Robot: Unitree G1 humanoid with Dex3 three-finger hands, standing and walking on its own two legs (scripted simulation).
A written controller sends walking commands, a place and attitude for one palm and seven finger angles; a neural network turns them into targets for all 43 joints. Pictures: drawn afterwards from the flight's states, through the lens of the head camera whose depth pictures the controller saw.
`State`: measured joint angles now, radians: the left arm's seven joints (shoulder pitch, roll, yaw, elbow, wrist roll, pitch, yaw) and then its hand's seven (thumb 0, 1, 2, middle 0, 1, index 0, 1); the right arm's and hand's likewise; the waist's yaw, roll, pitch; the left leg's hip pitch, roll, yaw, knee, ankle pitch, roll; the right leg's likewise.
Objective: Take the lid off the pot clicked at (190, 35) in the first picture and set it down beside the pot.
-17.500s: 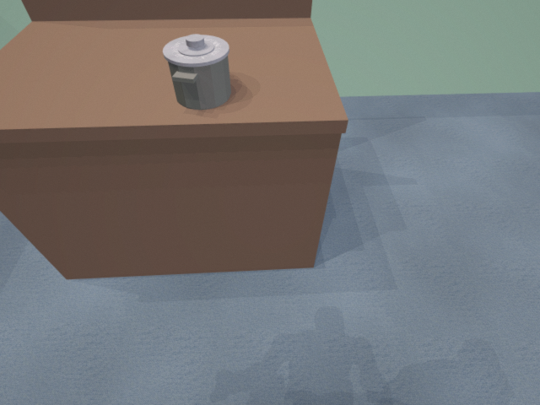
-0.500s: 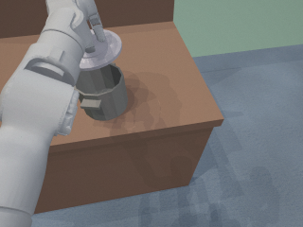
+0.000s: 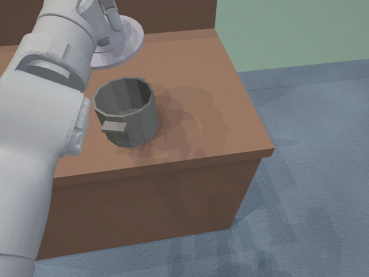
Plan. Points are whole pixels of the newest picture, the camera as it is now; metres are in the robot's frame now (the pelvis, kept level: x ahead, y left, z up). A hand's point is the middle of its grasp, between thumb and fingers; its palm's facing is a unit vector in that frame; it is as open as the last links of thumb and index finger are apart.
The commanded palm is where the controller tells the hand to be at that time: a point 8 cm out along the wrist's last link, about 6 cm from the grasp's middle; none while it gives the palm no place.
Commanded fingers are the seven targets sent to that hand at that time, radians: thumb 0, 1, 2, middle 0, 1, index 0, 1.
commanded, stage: lift the lid straight up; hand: left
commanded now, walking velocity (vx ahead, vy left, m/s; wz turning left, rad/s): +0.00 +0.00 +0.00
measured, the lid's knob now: (100, 30) +0.52 +0.12 +0.27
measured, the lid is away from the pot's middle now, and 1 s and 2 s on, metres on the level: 0.01 0.10 0.21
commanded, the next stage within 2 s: move the lid sideways beside the pot in 0.16 s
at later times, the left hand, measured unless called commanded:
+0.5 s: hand (90, 27) +0.51 +0.13 +0.29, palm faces -0.25 -0.15 -0.96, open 6.9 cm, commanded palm +0.50 +0.14 +0.35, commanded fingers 0.00 0.65 0.97 -0.74 -1.22 -0.89 -1.18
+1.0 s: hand (48, 37) +0.48 +0.20 +0.28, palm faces -0.25 -0.14 -0.96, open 6.8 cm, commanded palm +0.49 +0.20 +0.35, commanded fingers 0.00 0.65 0.97 -0.74 -1.22 -0.89 -1.18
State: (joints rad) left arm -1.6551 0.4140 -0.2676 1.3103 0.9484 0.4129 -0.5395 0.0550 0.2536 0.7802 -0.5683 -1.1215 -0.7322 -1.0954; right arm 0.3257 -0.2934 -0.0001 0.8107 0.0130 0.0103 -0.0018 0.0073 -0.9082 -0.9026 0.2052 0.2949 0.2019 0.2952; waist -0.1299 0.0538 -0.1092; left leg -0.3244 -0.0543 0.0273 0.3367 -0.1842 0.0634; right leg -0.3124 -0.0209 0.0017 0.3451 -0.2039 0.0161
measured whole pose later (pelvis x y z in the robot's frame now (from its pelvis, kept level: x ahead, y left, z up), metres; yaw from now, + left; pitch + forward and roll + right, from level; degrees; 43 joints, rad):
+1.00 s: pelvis +0.00 +0.00 +0.00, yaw +1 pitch +9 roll +0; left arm -1.56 0.58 -0.28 1.21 1.00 0.30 -0.58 0.06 0.25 0.78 -0.57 -1.12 -0.74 -1.10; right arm 0.28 -0.29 0.01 0.77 0.03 0.10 -0.02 0.01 -0.91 -0.90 0.21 0.30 0.20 0.30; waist -0.11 0.02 -0.09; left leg -0.33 -0.05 0.01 0.35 -0.18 0.06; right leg -0.30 -0.02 -0.01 0.33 -0.19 0.02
